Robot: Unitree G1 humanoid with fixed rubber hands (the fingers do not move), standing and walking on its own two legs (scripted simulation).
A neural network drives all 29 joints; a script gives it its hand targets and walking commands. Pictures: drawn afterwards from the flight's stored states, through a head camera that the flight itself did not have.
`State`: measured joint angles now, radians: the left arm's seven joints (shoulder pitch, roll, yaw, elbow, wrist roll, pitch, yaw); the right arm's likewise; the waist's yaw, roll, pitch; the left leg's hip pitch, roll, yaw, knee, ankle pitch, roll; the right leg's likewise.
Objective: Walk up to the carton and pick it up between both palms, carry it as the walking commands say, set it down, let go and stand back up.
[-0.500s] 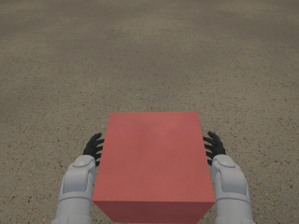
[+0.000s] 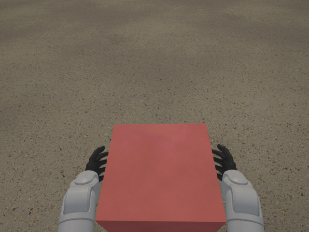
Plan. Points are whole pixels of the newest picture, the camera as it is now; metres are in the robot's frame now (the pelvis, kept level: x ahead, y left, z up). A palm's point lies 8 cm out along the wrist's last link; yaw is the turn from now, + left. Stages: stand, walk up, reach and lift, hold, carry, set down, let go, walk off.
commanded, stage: hold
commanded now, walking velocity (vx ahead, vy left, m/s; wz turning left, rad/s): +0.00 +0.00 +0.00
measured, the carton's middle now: (160, 184) +0.28 +0.00 -0.04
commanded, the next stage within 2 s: carry in 0.72 s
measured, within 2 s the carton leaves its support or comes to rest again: neither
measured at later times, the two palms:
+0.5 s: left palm (91, 176) +0.26 +0.18 +0.03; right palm (226, 171) +0.27 -0.17 +0.04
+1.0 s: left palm (88, 151) +0.31 +0.18 +0.08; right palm (224, 152) +0.30 -0.16 +0.08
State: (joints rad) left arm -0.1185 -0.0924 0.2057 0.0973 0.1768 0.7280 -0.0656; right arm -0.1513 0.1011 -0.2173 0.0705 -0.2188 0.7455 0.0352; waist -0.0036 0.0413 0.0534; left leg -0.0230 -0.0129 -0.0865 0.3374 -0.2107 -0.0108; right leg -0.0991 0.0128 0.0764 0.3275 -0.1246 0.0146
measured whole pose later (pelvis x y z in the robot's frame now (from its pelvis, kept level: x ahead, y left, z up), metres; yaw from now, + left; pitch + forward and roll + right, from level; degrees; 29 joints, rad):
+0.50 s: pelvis -0.01 +0.00 +0.00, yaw +0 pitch -6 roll +0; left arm -0.15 -0.08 0.22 0.13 0.19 0.73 -0.07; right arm -0.20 0.12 -0.24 0.12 -0.24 0.74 0.04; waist 0.01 0.03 0.05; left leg -0.04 -0.01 -0.10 0.37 -0.22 -0.02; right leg -0.11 0.02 0.07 0.35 -0.13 0.01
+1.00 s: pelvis +0.05 +0.01 -0.01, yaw -4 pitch +1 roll +0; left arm -0.07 -0.02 0.17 -0.14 0.08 1.01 -0.02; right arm -0.13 0.12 -0.16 -0.10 -0.15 0.97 -0.03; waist 0.02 0.01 -0.22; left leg -0.15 0.05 0.08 0.50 -0.37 0.00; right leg -0.39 -0.03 -0.08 0.73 -0.40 -0.01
